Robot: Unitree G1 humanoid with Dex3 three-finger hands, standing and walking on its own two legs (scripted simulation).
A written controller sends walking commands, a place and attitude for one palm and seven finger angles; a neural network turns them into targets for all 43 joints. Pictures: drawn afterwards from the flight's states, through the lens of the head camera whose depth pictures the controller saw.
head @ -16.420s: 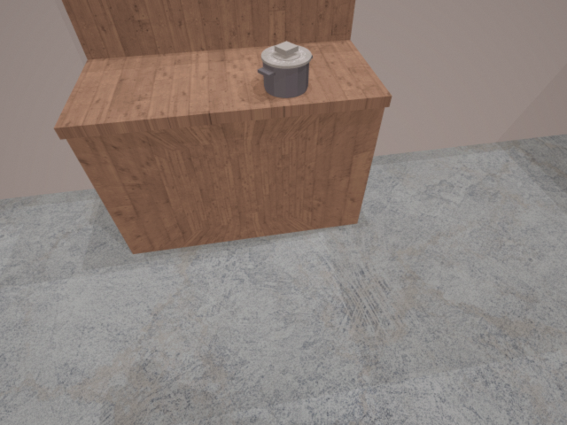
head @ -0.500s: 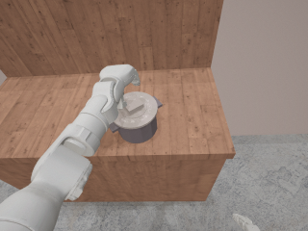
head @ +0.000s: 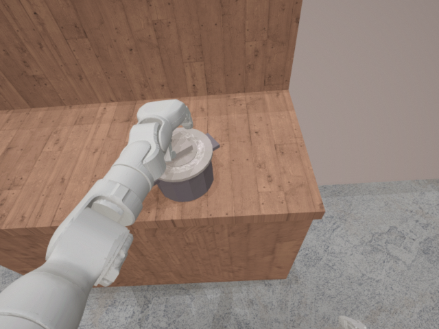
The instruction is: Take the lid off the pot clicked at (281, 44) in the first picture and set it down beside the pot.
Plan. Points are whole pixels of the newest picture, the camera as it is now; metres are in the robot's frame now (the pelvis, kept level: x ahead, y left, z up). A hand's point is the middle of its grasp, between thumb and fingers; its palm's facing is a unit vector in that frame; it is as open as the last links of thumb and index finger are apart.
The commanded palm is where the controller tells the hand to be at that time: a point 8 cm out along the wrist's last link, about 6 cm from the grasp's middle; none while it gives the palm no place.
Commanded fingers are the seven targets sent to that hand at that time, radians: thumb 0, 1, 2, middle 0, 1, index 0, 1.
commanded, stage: lower the open fingers around the knob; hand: left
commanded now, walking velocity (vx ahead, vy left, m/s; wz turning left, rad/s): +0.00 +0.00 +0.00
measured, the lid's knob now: (176, 146) +0.49 +0.09 +0.04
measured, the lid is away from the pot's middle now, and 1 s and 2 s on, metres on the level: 0.00 0.00 0.00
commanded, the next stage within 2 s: close the fingers and squeeze the knob in 0.72 s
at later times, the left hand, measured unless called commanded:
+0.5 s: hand (171, 146) +0.47 +0.10 +0.06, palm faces -0.33 -0.06 -0.94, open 10.1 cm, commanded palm +0.46 +0.10 +0.12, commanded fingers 0.00 -0.28 1.39 -0.83 -0.08 -0.83 -0.08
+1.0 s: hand (171, 147) +0.46 +0.10 +0.06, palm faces -0.33 -0.05 -0.94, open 10.2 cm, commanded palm +0.46 +0.10 +0.12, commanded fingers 0.00 -0.07 1.11 -0.59 -0.71 -0.59 -0.71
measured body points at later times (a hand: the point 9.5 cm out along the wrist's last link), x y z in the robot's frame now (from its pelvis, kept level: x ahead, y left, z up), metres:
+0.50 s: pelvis +0.01 +0.00 +0.00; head +0.06 -0.03 +0.44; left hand +0.48 +0.10 +0.11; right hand +0.08 -0.26 -0.15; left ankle -0.04 +0.10 -0.74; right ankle +0.02 -0.13 -0.74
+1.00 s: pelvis +0.00 +0.00 +0.00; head +0.05 -0.03 +0.44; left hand +0.48 +0.10 +0.11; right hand +0.08 -0.25 -0.15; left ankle -0.04 +0.10 -0.74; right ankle +0.02 -0.13 -0.74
